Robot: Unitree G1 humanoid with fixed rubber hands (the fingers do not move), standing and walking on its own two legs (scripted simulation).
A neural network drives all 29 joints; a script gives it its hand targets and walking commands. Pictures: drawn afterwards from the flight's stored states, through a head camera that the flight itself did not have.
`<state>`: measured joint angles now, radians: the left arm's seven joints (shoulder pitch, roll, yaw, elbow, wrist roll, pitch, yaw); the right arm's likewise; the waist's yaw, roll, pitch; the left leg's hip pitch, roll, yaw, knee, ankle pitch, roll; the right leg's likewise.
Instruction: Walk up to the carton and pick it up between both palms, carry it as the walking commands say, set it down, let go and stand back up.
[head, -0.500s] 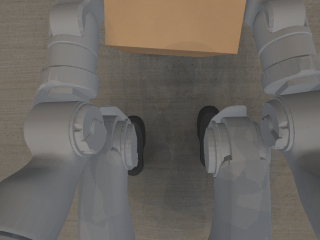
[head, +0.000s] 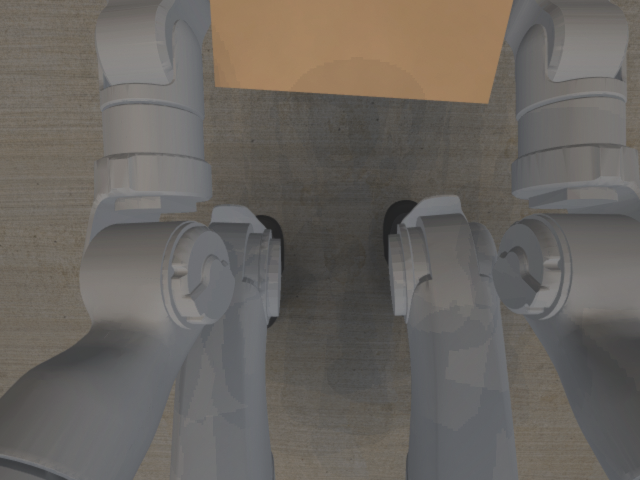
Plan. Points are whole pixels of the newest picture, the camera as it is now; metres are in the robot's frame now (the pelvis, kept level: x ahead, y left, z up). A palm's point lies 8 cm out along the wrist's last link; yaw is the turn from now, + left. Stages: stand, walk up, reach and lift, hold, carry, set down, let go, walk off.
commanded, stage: reach and lift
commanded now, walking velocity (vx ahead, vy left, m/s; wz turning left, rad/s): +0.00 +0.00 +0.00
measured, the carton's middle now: out of the picture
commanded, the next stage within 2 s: none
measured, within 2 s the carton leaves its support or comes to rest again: neither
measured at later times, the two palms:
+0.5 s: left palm out of the picture +0.55 +0.10 +0.01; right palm out of the picture +0.52 -0.18 -0.02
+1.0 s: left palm out of the picture +0.53 +0.11 +0.03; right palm out of the picture +0.50 -0.17 +0.00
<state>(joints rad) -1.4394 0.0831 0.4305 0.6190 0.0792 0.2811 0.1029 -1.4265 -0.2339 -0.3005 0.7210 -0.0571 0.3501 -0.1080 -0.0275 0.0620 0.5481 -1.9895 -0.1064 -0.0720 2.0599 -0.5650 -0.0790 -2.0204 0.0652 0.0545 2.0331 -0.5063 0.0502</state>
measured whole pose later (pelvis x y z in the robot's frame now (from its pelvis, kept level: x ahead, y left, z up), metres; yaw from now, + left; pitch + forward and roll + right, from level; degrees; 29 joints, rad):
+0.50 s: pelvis +0.00 -0.02 +0.04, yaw +0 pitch +39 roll +3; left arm -1.30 0.05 0.60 0.86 0.30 0.33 -0.01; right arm -1.25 -0.06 -0.50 0.84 -0.28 0.44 -0.10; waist 0.00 0.02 -0.04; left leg -2.03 -0.12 -0.09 1.85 -0.52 -0.06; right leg -2.09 0.09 0.06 1.84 -0.43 0.01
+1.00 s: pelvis -0.01 +0.00 +0.10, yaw -1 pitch +20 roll +1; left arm -1.23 0.06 0.37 0.45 0.02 0.43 0.11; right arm -1.22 -0.16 -0.26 0.48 -0.05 0.54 -0.15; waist -0.02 0.05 0.52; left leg -1.58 -0.12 -0.06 1.76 -0.52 -0.06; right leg -1.62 0.08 0.10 1.74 -0.46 0.06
